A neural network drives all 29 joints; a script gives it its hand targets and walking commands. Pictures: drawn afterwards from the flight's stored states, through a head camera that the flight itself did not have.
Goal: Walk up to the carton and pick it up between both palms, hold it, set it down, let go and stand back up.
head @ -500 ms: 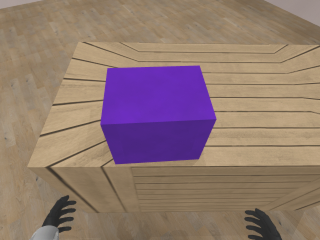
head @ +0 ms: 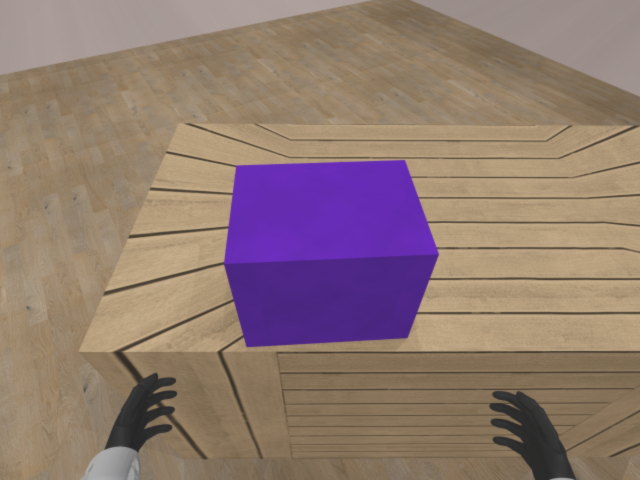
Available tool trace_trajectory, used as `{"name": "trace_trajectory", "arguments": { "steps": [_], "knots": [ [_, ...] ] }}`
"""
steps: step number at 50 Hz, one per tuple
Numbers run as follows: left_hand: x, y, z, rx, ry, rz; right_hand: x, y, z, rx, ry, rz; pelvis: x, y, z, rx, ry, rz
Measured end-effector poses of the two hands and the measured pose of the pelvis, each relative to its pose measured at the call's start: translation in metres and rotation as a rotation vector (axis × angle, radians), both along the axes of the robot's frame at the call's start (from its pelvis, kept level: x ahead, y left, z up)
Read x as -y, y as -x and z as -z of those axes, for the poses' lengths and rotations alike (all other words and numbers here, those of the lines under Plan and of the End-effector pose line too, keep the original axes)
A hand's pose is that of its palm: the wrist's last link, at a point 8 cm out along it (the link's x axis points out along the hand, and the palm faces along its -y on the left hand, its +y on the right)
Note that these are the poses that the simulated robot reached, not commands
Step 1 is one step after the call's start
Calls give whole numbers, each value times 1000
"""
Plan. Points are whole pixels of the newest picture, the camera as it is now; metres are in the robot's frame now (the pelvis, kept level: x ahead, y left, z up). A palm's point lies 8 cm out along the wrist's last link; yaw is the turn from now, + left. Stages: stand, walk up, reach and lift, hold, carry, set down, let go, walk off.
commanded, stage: reach and lift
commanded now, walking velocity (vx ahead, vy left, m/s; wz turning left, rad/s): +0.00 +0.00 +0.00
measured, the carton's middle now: (324, 254) +0.44 +0.02 +0.00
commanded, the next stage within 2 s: none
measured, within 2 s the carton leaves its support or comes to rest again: neither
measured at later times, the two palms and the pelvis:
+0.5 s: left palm (132, 392) +0.22 +0.24 +0.00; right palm (518, 412) +0.22 -0.23 -0.01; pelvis +0.01 +0.00 +0.00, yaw +1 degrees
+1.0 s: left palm (137, 316) +0.29 +0.25 +0.05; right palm (512, 322) +0.31 -0.23 +0.04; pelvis +0.01 -0.01 +0.00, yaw +2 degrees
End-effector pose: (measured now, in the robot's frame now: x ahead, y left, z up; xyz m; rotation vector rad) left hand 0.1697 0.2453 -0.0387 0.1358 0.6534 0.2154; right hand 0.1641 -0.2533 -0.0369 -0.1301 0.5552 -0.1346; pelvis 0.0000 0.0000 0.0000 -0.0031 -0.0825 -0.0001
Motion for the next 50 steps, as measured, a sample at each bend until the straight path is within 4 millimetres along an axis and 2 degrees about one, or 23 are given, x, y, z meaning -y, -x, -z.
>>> {"name": "trace_trajectory", "arguments": {
  "steps": [8, 22, 34, 50],
  "knots": [
    [4, -4, -8, 94, 21, 11, -9, -14, -8, 85, -41, 5, 2, -1, 0, -2, -3, -9],
    [0, -42, -35, 301, 35, 33, -23, -44, -20, 211, -120, 17, 2, -7, 2, -23, 1, -14],
    [7, -63, -33, 326, 67, 55, -33, -77, -24, 242, -137, -3, 2, -8, 3, -43, 7, -18],
    [-2, -121, -88, 384, 75, 63, -26, -145, -75, 328, -115, -17, 6, -8, 0, -55, 10, -28]
  ]
}}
